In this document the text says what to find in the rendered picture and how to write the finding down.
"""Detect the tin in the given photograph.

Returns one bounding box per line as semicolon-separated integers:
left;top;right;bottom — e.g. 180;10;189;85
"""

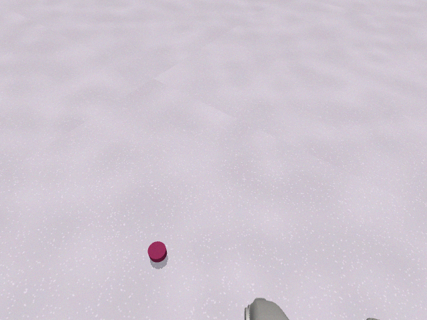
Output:
148;241;167;263

